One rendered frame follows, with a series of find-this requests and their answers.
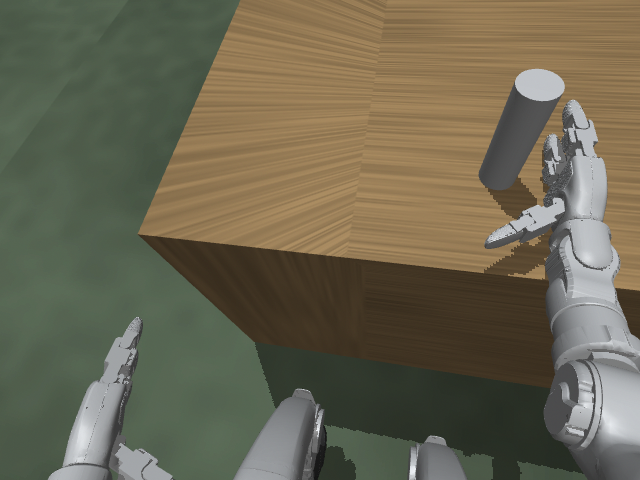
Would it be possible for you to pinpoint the right robot arm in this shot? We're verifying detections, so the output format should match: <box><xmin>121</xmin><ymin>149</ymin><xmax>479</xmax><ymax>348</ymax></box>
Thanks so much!
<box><xmin>543</xmin><ymin>219</ymin><xmax>640</xmax><ymax>480</ymax></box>

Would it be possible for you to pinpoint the can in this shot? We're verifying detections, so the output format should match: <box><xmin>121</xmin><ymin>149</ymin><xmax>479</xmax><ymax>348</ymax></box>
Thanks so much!
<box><xmin>479</xmin><ymin>69</ymin><xmax>565</xmax><ymax>190</ymax></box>

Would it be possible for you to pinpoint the left robot hand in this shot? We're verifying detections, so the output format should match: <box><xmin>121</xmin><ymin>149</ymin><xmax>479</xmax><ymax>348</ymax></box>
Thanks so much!
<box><xmin>62</xmin><ymin>317</ymin><xmax>175</xmax><ymax>480</ymax></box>

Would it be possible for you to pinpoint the right robot hand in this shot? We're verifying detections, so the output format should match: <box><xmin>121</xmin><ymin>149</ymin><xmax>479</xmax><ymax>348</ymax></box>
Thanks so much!
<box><xmin>484</xmin><ymin>100</ymin><xmax>608</xmax><ymax>249</ymax></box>

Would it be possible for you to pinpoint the left robot foot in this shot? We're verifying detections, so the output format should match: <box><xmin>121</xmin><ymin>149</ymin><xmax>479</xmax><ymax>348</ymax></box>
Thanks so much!
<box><xmin>311</xmin><ymin>425</ymin><xmax>327</xmax><ymax>480</ymax></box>

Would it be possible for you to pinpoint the left robot arm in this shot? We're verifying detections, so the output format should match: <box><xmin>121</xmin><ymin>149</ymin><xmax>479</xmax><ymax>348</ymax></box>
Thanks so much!
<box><xmin>48</xmin><ymin>463</ymin><xmax>112</xmax><ymax>480</ymax></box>

